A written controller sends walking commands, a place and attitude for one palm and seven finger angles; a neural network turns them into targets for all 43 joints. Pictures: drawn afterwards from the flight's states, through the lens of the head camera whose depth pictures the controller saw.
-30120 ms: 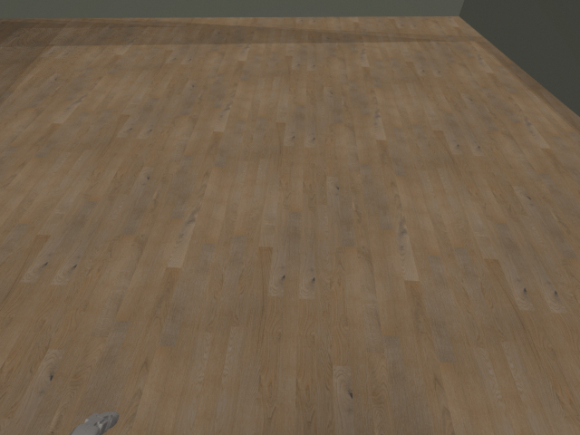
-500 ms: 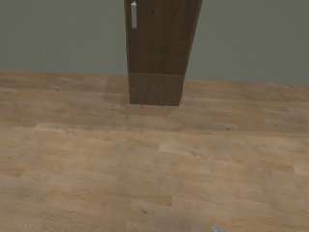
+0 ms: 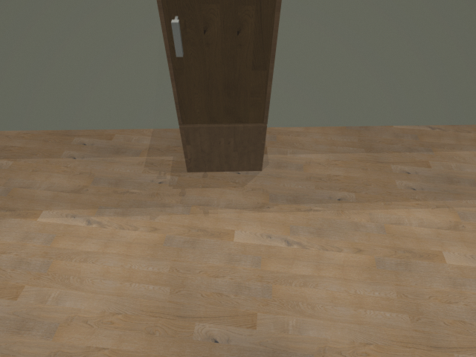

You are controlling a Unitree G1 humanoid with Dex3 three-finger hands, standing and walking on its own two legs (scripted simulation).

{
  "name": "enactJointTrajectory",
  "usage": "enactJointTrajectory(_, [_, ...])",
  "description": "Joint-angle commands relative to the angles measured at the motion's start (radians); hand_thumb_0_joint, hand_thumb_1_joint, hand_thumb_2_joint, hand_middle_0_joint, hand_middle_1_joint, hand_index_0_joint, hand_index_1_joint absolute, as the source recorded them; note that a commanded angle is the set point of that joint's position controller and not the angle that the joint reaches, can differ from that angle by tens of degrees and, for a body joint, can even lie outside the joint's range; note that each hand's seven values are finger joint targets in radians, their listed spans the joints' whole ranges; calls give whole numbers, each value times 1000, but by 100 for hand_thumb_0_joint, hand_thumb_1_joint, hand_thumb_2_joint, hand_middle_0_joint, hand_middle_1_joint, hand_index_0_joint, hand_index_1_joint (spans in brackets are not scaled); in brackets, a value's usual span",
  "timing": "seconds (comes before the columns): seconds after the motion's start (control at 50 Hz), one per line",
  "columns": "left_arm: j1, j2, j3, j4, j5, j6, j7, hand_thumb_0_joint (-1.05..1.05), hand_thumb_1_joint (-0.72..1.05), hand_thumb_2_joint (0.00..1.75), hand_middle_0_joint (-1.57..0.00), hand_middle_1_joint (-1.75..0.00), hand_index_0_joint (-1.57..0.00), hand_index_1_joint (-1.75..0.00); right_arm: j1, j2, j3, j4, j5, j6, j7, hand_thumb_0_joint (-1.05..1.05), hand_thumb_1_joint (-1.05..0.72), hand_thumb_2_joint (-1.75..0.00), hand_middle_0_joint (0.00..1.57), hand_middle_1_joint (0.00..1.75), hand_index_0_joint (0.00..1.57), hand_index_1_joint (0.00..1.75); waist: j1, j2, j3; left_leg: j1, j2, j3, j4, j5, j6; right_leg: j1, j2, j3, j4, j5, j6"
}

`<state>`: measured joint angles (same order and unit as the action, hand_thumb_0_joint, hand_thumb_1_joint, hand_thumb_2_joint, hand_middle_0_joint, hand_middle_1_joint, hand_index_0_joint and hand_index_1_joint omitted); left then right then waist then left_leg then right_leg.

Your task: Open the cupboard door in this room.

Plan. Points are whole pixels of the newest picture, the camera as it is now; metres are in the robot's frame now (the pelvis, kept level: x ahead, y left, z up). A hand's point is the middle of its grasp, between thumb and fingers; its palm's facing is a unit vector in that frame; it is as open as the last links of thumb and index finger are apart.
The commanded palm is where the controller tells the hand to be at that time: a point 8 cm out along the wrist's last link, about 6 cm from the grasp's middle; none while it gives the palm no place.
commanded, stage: stand and wait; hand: left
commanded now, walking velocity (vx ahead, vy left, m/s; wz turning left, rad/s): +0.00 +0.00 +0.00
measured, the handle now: (178, 36) +1.13 +0.27 +0.02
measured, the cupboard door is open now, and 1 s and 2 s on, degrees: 0 0 0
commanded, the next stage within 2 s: look at it before walking up in 0.56 s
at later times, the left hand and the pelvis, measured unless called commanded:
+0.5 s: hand out of the picture +0.00 +0.14 -0.18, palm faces +0.05 -0.99 -0.15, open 7.4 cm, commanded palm none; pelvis +0.02 -0.01 +0.00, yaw +0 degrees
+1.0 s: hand out of the picture +0.02 +0.17 -0.18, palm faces +0.03 -0.98 -0.17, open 7.4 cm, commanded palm none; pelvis +0.03 +0.00 +0.00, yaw +0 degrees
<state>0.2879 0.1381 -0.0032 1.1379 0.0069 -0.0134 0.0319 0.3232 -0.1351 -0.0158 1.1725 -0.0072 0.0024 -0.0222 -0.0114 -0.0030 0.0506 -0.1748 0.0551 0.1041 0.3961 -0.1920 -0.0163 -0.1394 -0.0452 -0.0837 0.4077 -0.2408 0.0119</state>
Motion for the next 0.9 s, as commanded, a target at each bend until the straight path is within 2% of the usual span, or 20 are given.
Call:
enactJointTrajectory(0.0, [81,91,17,-21,-4,-12,8,0,90,90,-20,-30,-20,-30,23,-64,-9,-32,0,-27,-10,0,-90,-90,20,30,20,30,19,-4,-12,21,68,-78,-52,102,17,-26,-94,74,-86,151,-17])
enactJointTrajectory(0.04, [83,83,16,-18,-5,-10,9,0,90,90,-20,-30,-20,-30,31,-58,-9,-26,1,-26,-12,0,-90,-90,20,30,20,30,19,-19,10,17,68,-76,-52,89,16,-39,-91,73,-88,135,-18])
enactJointTrajectory(0.22, [107,61,14,-9,-2,-9,14,0,90,90,-20,-30,-20,-30,39,-36,-14,-20,1,-20,-16,0,-90,-90,20,30,20,30,15,-6,47,20,69,-66,-34,81,15,-72,-88,75,-94,138,-20])
enactJointTrajectory(0.34, [112,57,15,-9,1,-11,14,0,90,90,-20,-30,-20,-30,32,-39,-16,-22,0,-20,-18,0,-90,-90,20,30,20,30,11,-17,44,35,72,-65,-24,110,15,-71,-86,75,-83,189,-20])
enactJointTrajectory(0.52, [112,69,18,-9,1,-13,14,0,90,90,-20,-30,-20,-30,12,-57,-16,-34,0,-25,-20,0,-90,-90,20,30,20,30,14,2,20,53,74,-64,-17,153,17,-41,-87,74,-74,245,-20])
enactJointTrajectory(0.7, [100,79,17,-14,2,-11,12,0,90,90,-20,-30,-20,-30,5,-72,-16,-40,1,-25,-19,0,-90,-90,20,30,20,30,16,0,43,41,74,-69,-31,138,20,-36,-89,65,-85,210,-17])
enactJointTrajectory(0.76, [95,88,19,-18,2,-12,11,0,90,90,-20,-30,-20,-30,4,-80,-18,-41,2,-26,-18,0,-90,-90,20,30,20,30,17,-14,32,43,74,-74,-30,147,22,-25,-89,63,-85,215,-18])
enactJointTrajectory(0.88, [84,99,22,-24,2,-12,10,0,90,90,-20,-30,-20,-30,-4,-92,-19,-44,1,-30,-19,0,-90,-90,20,30,20,30,18,1,19,48,74,-77,-34,155,25,-14,-90,63,-83,211,-17])
